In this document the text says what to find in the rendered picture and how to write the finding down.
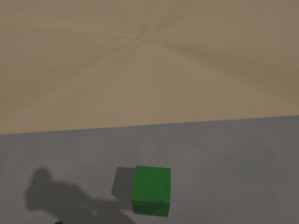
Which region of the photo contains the carton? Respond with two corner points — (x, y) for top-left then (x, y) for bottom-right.
(131, 165), (171, 217)

